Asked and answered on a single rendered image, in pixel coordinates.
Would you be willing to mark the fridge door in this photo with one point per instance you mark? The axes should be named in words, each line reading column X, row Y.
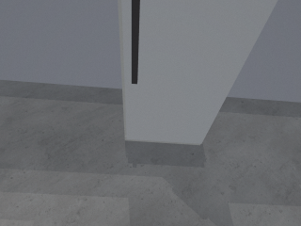
column 190, row 53

